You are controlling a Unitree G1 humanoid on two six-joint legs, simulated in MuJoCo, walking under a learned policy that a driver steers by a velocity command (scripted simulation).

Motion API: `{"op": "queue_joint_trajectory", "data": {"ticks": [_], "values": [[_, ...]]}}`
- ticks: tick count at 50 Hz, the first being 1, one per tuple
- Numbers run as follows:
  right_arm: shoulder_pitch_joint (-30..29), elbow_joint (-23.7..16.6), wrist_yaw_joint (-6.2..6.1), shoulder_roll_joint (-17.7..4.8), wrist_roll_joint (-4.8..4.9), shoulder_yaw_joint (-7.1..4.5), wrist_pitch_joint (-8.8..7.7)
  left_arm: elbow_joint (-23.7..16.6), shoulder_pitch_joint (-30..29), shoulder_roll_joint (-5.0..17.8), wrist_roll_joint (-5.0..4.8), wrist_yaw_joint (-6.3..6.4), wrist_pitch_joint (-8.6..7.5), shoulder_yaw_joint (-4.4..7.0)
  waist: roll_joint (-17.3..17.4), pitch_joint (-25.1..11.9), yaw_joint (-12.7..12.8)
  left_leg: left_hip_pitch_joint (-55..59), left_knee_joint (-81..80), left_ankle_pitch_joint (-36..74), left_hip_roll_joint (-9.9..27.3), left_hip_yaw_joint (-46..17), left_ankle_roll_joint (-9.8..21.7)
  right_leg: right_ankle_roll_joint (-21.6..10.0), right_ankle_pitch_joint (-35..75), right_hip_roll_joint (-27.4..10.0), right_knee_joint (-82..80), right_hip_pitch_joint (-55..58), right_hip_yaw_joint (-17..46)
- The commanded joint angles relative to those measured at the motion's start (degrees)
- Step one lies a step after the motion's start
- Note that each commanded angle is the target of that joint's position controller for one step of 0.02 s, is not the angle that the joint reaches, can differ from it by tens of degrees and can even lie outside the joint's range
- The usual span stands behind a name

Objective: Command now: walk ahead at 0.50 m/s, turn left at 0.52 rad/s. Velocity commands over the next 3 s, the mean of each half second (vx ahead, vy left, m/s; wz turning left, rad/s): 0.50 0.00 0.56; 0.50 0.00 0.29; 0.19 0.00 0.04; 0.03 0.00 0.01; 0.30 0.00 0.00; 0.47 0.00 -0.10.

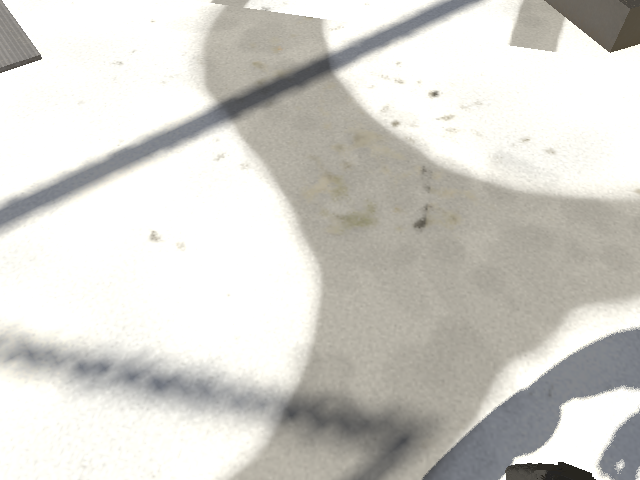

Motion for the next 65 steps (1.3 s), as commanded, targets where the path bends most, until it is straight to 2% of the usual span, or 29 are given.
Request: {"op": "queue_joint_trajectory", "data": {"ticks": [1,2,3,4,6,7,9,10,12,17,20,21,22,23,25,29,33,38,42,44,45,46,47,48,49,52,55,59,65], "values": [[19.7,4.3,-1.49,-9.4,0.25,-4.87,0.80,-2.9,-3.4,10.9,-0.96,-0.51,-0.09,3.29,-2.8,-7.2,-15.0,38.0,1.0,7.2,-4.7,4.8,4.4,-4.7,61.0,-7.0,27.5,-26.6,5.9],[29.1,7.4,-2.70,-15.0,-1.71,-5.72,0.78,-5.0,-2.3,5.8,0.38,-1.09,-1.81,2.61,12.8,-16.0,-16.9,62.8,14.9,39.2,6.8,-7.7,11.3,-0.1,5.7,0.8,59.1,-49.9,6.3],[32.7,7.6,-2.91,-15.6,-1.54,-5.72,0.16,-8.3,0.2,7.9,-2.64,-2.35,-4.17,2.27,13.1,-33.6,-18.7,77.9,18.3,34.6,15.8,-24.2,22.2,0.2,4.9,-0.1,64.6,-58.9,20.3],[33.5,6.5,-4.24,-15.4,-1.50,-6.20,1.11,-14.0,-8.8,9.7,-3.72,-2.34,-5.30,2.86,9.9,-34.9,-19.7,74.6,9.3,13.9,16.4,-30.3,23.8,1.0,6.0,-0.8,60.1,-64.2,21.3],[22.2,3.1,-6.10,-12.4,-2.06,-5.55,1.72,-18.4,-16.1,7.5,-2.77,-0.41,-4.45,2.28,-7.4,-23.2,-13.6,53.3,-3.4,-20.0,16.8,-36.1,19.3,0.5,17.7,-3.8,52.2,-67.5,19.2],[14.7,0.3,-6.05,-13.2,-2.63,-5.40,0.73,-18.4,-13.9,8.8,-2.24,0.39,-3.46,3.17,-10.2,-17.8,-8.4,36.1,-5.6,-22.5,19.0,-39.6,20.4,0.8,25.3,-5.1,41.6,-60.4,21.1],[6.0,-1.6,-5.79,-9.5,-1.58,-4.46,-0.90,-17.8,-15.1,9.3,-0.21,1.03,-1.22,4.46,-8.9,-4.4,-3.6,8.7,-8.3,-12.8,13.8,-29.3,15.8,1.8,27.5,-7.9,27.0,-49.9,22.5],[3.9,-2.6,-6.13,-10.2,-1.45,-4.84,-0.88,-19.0,-16.1,8.5,0.54,1.38,-1.06,4.60,-6.1,-2.6,-2.6,0.2,-8.8,-13.7,7.5,-21.4,13.3,2.0,30.7,-7.4,13.9,-42.1,20.9],[6.1,-2.9,-7.66,-10.8,-1.46,-5.48,-0.89,-20.3,-22.6,9.0,1.17,0.98,-1.94,4.95,-1.1,-4.5,-5.0,-8.6,-7.6,-13.2,-1.5,-11.3,10.0,2.6,48.4,-2.7,-4.3,-26.0,16.9],[14.8,-0.8,-8.40,-9.2,0.03,-6.03,-0.18,-24.0,-31.9,11.5,-1.24,-0.40,-1.12,5.84,2.0,-5.1,-7.7,2.9,-3.9,-32.7,1.5,-19.7,7.7,1.5,49.9,0.2,-18.5,-23.5,19.1],[16.2,-1.6,-8.08,-5.2,-0.57,-5.12,-0.33,-22.3,-22.8,14.8,-0.52,-0.82,-2.16,7.80,0.9,-7.1,-2.8,1.5,10.3,-39.8,-2.9,-19.3,3.1,-2.9,41.6,-1.9,-21.1,-11.8,20.0],[19.7,-1.8,-7.57,-0.2,-1.35,-4.00,-0.82,-21.0,-14.7,17.8,0.12,-0.85,-2.48,8.63,-10.4,-12.9,-1.8,-8.3,31.7,-49.3,-9.3,-11.7,-0.1,-6.6,40.7,-12.9,-22.0,2.1,31.1],[24.3,-4.6,-7.13,-1.9,0.95,-4.17,-1.82,-19.7,-9.6,22.1,1.18,-1.66,-2.60,9.62,-29.6,-18.3,-4.1,-22.8,47.8,-54.0,-11.1,-9.3,-0.7,-15.2,20.1,-24.9,-34.7,10.8,63.4],[21.1,-3.7,-7.29,-7.9,0.96,-5.76,-1.82,-21.6,-13.0,17.1,0.50,-1.68,-2.96,8.54,-19.1,-13.4,-3.0,-27.2,54.9,-48.8,-7.5,-11.9,-0.8,-14.5,9.2,-23.5,-37.8,7.8,63.5],[13.7,-4.8,-7.52,-8.6,-0.67,-6.49,-0.59,-22.4,-21.0,13.5,0.58,-1.29,-2.23,7.34,-9.5,-5.4,-4.8,-25.4,53.0,-37.5,-3.7,-9.4,-0.7,-11.1,23.7,-17.8,-37.3,-5.3,44.0],[15.3,-4.5,-6.82,-5.2,-0.92,-6.65,0.68,-20.3,-23.5,10.9,0.83,-1.60,-2.42,7.04,-9.7,-5.4,-8.8,-15.7,43.9,-31.0,-1.3,-8.0,-2.0,-11.1,43.3,-12.6,-40.9,-14.2,27.3],[10.2,-5.3,-6.52,-3.2,-1.78,-5.87,0.44,-16.9,-18.4,12.6,0.16,-0.98,-2.83,7.91,-6.9,-5.3,-8.0,-16.9,29.8,-23.9,-1.6,-8.2,-2.7,-12.8,51.5,-13.6,-42.6,-9.5,21.5],[0.8,-6.8,-4.92,-2.0,-1.45,-4.69,-0.46,-14.0,-14.8,14.3,-1.28,-0.52,-1.87,8.40,-8.9,-2.4,-5.4,-9.4,14.3,-18.2,-1.9,-0.4,-3.7,-11.7,48.3,-12.1,-43.0,-10.3,15.7],[-2.8,-8.0,-4.17,-3.5,-0.89,-4.74,-1.09,-11.4,-12.5,16.0,-1.85,-0.75,-1.06,8.85,-10.7,0.2,-4.9,-6.2,7.3,-26.1,-3.1,2.0,-1.2,-11.3,51.0,-14.7,-40.2,-5.6,16.6],[4.0,-6.0,-4.20,-5.8,-1.45,-6.02,-1.27,-10.8,-14.0,16.9,-2.35,-0.84,-0.61,8.82,-10.9,-3.7,-9.7,6.6,2.2,-25.7,-6.4,4.9,1.1,-9.7,67.9,-13.4,-31.2,-5.7,14.0],[13.3,-2.9,-4.52,-8.9,-1.63,-7.65,-1.21,-10.6,-14.2,15.8,-2.16,-0.80,-0.60,8.30,-9.3,-9.4,-13.7,20.5,2.5,-24.0,-6.7,4.2,2.8,-8.0,73.1,-10.7,-20.4,-9.8,11.3],[24.6,-0.8,-5.31,-14.2,-2.07,-9.28,-1.12,-12.3,-15.3,13.6,-0.48,-0.82,-0.80,7.21,-0.9,-18.0,-18.0,39.2,3.7,-21.5,5.9,-11.4,7.1,-5.2,55.9,-7.5,-0.3,-23.9,8.6],[25.9,0.0,-5.09,-17.5,-2.16,-9.14,-1.27,-13.8,-11.1,7.1,-0.42,-1.29,-2.28,5.12,12.8,-22.5,-13.9,52.0,-5.0,-30.5,17.3,-37.9,15.5,-3.1,18.9,2.3,17.1,-44.7,13.6],[26.4,-0.1,-5.16,-12.8,-2.05,-7.93,-1.31,-13.4,-14.3,12.7,-1.86,-1.69,-3.61,6.58,7.7,-21.0,-15.5,50.0,-6.9,-33.9,16.6,-38.3,14.6,-3.8,18.9,0.0,24.1,-51.0,20.3],[21.2,-1.0,-5.26,-9.9,-1.75,-7.03,-1.43,-14.8,-18.4,14.5,-2.34,-1.80,-4.05,7.00,6.4,-14.8,-14.4,43.7,-7.1,-30.1,14.1,-28.8,12.0,-4.9,24.6,-2.8,23.8,-53.4,19.5],[11.2,-2.1,-4.88,-5.1,-2.60,-5.51,-1.93,-14.2,-19.8,13.0,-0.32,-0.53,-2.47,7.40,0.8,-7.4,-8.3,24.2,-9.8,-2.5,8.2,-13.1,8.9,-3.7,32.8,-6.6,15.3,-42.4,18.5],[12.4,0.1,-5.35,-5.9,-2.84,-5.50,-2.66,-14.3,-18.9,10.1,0.11,-0.27,-0.60,6.92,0.4,-6.5,-6.0,19.2,-10.5,11.9,7.4,-7.1,9.2,-2.3,36.1,-5.4,8.3,-39.0,17.4],[12.6,1.8,-6.55,-7.9,-2.57,-5.64,-1.93,-16.2,-26.5,7.9,0.53,-0.77,-0.07,5.50,1.1,-6.1,-7.3,16.1,-10.1,13.4,4.0,-0.5,6.5,-2.1,49.2,-2.9,-10.6,-33.0,15.4],[14.7,5.4,-6.98,-8.5,-1.98,-5.41,-0.98,-17.0,-31.8,11.1,0.74,-1.84,0.28,5.63,1.4,-6.3,-8.6,22.9,-4.8,6.8,6.1,-3.4,5.0,-4.6,50.5,-0.5,-21.7,-28.7,16.3]]}}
